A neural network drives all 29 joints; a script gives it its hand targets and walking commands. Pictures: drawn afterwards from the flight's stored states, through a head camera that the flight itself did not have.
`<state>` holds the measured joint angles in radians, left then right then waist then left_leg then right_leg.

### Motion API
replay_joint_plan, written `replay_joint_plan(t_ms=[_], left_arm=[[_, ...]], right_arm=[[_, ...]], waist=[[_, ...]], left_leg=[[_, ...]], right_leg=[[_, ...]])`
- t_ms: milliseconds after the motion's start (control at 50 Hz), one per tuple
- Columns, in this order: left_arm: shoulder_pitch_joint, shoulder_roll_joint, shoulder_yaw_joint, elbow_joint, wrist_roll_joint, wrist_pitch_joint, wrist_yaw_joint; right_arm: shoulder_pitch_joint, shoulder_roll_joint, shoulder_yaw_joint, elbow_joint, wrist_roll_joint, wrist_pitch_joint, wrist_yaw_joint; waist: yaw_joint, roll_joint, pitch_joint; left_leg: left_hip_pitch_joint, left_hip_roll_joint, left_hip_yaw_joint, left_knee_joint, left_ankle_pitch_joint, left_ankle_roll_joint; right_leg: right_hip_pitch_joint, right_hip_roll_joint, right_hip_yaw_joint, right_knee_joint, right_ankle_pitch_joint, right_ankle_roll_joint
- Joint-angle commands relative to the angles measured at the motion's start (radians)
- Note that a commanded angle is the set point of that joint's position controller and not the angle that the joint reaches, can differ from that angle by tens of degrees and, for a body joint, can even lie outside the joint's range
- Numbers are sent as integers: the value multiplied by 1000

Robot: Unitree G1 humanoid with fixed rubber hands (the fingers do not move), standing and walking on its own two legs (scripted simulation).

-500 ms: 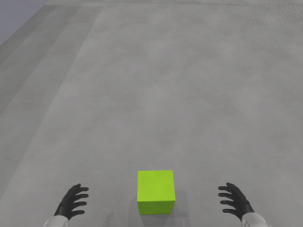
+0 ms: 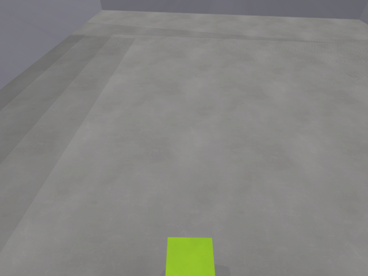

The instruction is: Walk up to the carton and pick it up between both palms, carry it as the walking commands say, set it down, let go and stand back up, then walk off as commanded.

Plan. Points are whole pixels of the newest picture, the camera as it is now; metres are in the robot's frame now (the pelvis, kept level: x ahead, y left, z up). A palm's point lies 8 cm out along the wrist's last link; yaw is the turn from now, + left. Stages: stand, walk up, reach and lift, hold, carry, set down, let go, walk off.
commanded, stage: stand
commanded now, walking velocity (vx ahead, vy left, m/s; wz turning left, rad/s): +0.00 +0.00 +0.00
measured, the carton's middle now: (188, 269) +0.33 -0.02 -0.62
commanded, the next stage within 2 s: walk off in 1.48 s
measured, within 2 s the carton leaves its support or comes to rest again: neither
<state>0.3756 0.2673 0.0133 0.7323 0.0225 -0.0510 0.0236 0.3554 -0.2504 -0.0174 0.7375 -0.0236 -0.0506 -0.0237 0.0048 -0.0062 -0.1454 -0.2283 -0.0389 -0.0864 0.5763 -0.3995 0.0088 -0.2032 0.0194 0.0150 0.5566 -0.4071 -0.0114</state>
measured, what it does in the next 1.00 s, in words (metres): stands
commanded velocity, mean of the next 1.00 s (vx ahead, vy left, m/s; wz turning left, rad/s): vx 0.00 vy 0.00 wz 0.00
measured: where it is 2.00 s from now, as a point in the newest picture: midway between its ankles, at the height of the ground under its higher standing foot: outside the picture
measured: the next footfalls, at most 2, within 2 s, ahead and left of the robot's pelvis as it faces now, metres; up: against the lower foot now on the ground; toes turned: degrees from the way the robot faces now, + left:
none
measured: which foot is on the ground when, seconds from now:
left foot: down 0.00-1.00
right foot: down 0.00-1.00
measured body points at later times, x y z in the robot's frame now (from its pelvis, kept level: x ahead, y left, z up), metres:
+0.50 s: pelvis -0.01 +0.00 +0.00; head -0.03 +0.01 +0.45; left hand -0.01 +0.25 -0.14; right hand +0.04 -0.25 -0.13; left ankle -0.06 +0.12 -0.73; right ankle -0.07 -0.11 -0.73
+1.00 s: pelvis -0.03 -0.01 +0.01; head -0.05 +0.00 +0.46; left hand -0.08 +0.22 -0.15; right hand -0.04 -0.24 -0.15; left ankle -0.06 +0.12 -0.73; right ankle -0.07 -0.11 -0.73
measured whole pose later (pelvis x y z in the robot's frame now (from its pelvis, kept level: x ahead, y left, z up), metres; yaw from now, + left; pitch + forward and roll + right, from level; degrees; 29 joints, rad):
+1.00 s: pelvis -0.03 -0.01 +0.01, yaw +2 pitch -1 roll +0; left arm 0.43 0.18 -0.02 1.03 0.02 0.00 0.04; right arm 0.39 -0.17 0.04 1.03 -0.01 0.01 -0.05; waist 0.01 0.00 -0.03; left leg -0.18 -0.03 -0.10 0.53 -0.33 -0.01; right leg -0.15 0.02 -0.02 0.51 -0.34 -0.02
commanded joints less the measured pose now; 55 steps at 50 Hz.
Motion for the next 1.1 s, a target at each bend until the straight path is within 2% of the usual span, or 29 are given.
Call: replay_joint_plan(t_ms=[0, 40, 60, 80, 120, 180, 200, 280, 300, 320, 340, 380, 440, 480, 520, 580, 620, 660, 680, 700, 720, 740, 780, 820, 900, 940, 1000, 1040, 1080], left_arm=[[47, 112, 24, -36, -5, -5, 7], [55, 114, 23, -27, -4, 0, 6], [65, 91, 18, -18, -5, -2, 5], [59, 94, 16, -16, -2, 3, 8], [95, 128, 22, 3, -4, 8, 17], [89, 117, 19, 16, -6, 10, 15], [113, 92, 12, 28, -5, 13, 15], [115, 81, 7, 49, -3, 25, 18], [105, 80, 5, 52, -5, 25, 18], [123, 78, 5, 57, -3, 27, 17], [127, 77, 4, 74, -3, 30, 20], [144, 89, 5, 93, -5, 28, 21], [128, 60, -1, 107, 1, 33, 21], [155, 67, -2, 136, -1, 40, 21], [140, 66, -1, 144, 1, 42, 21], [130, 35, -9, 163, -2, 41, 15], [131, 41, -7, 183, -1, 42, 15], [151, 57, -5, 199, 0, 42, 20], [135, 48, -5, 204, -2, 41, 20], [141, 41, -7, 211, -1, 42, 19], [160, 23, -13, 222, -4, 40, 19], [148, 18, -14, 232, -2, 41, 18], [138, 17, -14, 238, -2, 45, 17], [148, -1, -19, 252, -4, 44, 15], [134, 15, -13, 274, 3, 48, 22], [153, 15, -15, 293, -2, 53, 21], [148, -17, -24, 313, -6, 51, 21], [137, -5, -21, 317, -2, 52, 23], [142, -43, -31, 333, -3, 49, 19]], right_arm=[[27, -120, -29, -44, 2, -6, -10], [49, -117, -22, -37, 6, -2, -9], [47, -132, -26, -28, 5, 0, -11], [43, -131, -24, -33, 6, 2, -13], [39, -109, -15, -21, 5, 7, -12], [52, -114, -12, -4, 8, 11, -19], [57, -104, -11, -1, 8, 15, -21], [60, -108, -5, 19, 10, 21, -22], [77, -115, -8, 35, 11, 21, -19], [49, -103, -3, 32, 9, 24, -22], [57, -83, 1, 39, 8, 25, -21], [74, -111, -7, 58, 11, 27, -22], [81, -85, 4, 86, 9, 34, -21], [90, -79, 8, 106, 9, 35, -19], [82, -61, 13, 125, 11, 37, -21], [90, -96, 10, 140, 10, 40, -23], [73, -50, 23, 159, 14, 42, -19], [78, -57, 21, 172, 10, 41, -22], [89, -51, 27, 181, 12, 40, -19], [94, -66, 21, 193, 12, 42, -19], [106, -45, 29, 206, 15, 42, -22], [122, -63, 27, 221, 17, 44, -23], [91, -52, 31, 225, 11, 46, -23], [101, -49, 32, 241, 15, 47, -25], [106, -4, 46, 273, 16, 52, -27], [97, -21, 41, 281, 11, 52, -24], [134, -22, 42, 310, 15, 53, -28], [116, -11, 45, 318, 14, 54, -28], [124, -1, 48, 331, 16, 52, -24]], waist=[[4, -7, 116], [-1, -21, 104], [6, 17, 112], [-2, 1, 117], [6, 28, 111], [5, -6, 119], [7, 4, 96], [2, 22, 101], [-7, 21, 138], [8, 30, 147], [1, 31, 148], [0, -36, 138], [4, 37, 171], [1, 9, 182], [3, 27, 209], [-6, -5, 204], [3, 21, 224], [3, 27, 207], [1, 6, 214], [1, 25, 221], [3, 4, 206], [-6, 21, 211], [7, -15, 224], [5, 17, 220], [1, 30, 262], [9, 9, 266], [-5, -2, 275], [-1, -3, 282], [-4, 35, 253]], left_leg=[[-42, 99, -58, -27, 491, 20], [-56, 100, -57, -32, 453, 18], [-49, 101, -58, -31, 458, 21], [-46, 99, -58, -23, 492, 22], [-51, 94, -51, -17, 517, 25], [-63, 94, -56, -22, 484, 25], [-45, 95, -52, -12, 523, 27], [-26, 101, -64, -37, 475, 28], [-20, 99, -63, -35, 484, 25], [-40, 99, -64, -38, 489, 29], [-56, 95, -64, -35, 473, 34], [-38, 98, -65, -37, 463, 35], [-56, 92, -64, -63, 409, 29], [-40, 98, -69, -66, 429, 30], [-56, 98, -77, -83, 393, 33], [-37, 96, -74, -88, 371, 31], [-38, 96, -71, -95, 361, 31], [-18, 98, -70, -96, 373, 28], [-47, 93, -75, -100, 377, 29], [-48, 95, -67, -107, 353, 28], [-10, 96, -67, -108, 364, 21], [-22, 90, -63, -107, 360, 21], [-16, 90, -70, -106, 370, 24], [-10, 96, -69, -107, 374, 24], [-31, 86, -65, -119, 341, 19], [-46, 86, -66, -131, 298, 21], [-45, 87, -69, -142, 266, 17], [-31, 87, -68, -144, 273, 15], [-29, 89, -66, -146, 268, 17]], right_leg=[[-34, -100, 54, -47, 461, 2], [-18, -99, 53, -46, 432, 0], [-25, -103, 58, -44, 429, -8], [-32, -100, 51, -42, 456, -8], [-10, -98, 44, -32, 492, -1], [4, -103, 44, -29, 493, -7], [9, -99, 31, -18, 498, -6], [-3, -95, 30, -38, 377, -7], [-42, -98, 34, -43, 373, -11], [-23, -92, 23, -42, 371, -9], [-4, -99, 32, -46, 397, -8], [14, -103, 33, -47, 459, -15], [13, -103, 35, -58, 348, -14], [-3, -100, 32, -67, 359, -11], [-1, -105, 36, -82, 328, -18], [6, -98, 33, -94, 328, -16], [-9, -103, 35, -104, 301, -19], [15, -106, 35, -108, 323, -19], [40, -106, 34, -103, 341, -18], [34, -111, 42, -113, 316, -18], [27, -107, 39, -110, 313, -22], [43, -108, 37, -116, 335, -19], [16, -99, 27, -118, 313, -18], [17, -99, 28, -123, 313, -20], [11, -103, 37, -134, 299, -23], [19, -100, 31, -142, 268, -20], [5, -102, 37, -156, 238, -21], [-18, -100, 42, -156, 222, -26], [6, -102, 42, -157, 233, -28]])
